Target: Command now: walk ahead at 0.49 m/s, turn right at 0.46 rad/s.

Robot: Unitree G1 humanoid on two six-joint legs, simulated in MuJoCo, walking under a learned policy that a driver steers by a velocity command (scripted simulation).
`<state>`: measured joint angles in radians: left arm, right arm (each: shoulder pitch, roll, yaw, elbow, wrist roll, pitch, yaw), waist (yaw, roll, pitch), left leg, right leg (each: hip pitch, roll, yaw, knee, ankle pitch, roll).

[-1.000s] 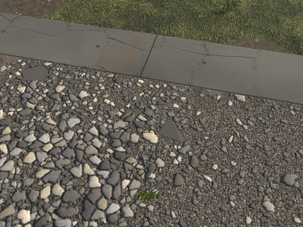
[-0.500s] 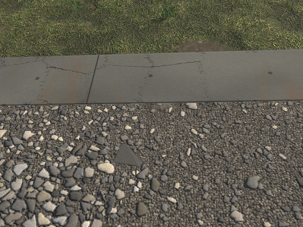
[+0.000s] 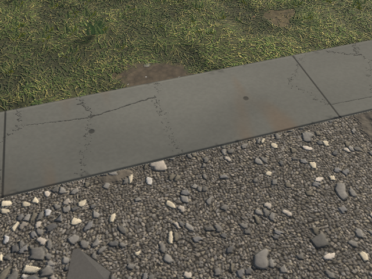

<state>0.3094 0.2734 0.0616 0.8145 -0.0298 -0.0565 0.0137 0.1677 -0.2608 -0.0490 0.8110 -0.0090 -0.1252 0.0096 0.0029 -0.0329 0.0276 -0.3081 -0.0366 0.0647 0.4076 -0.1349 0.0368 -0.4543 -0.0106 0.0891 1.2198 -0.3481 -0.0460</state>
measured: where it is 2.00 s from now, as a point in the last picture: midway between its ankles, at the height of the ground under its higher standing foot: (162, 153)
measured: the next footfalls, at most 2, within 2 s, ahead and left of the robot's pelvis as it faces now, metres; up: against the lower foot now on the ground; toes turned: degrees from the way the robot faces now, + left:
right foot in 0.36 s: +0.35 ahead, -0.17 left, +0.00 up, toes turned -6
left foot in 0.92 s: +0.63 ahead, +0.08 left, +0.00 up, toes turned +16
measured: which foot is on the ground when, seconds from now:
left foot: down 0.00-0.36, up 0.38-0.90, down 0.92-1.00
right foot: up 0.00-0.34, down 0.36-0.94, up 0.96-1.00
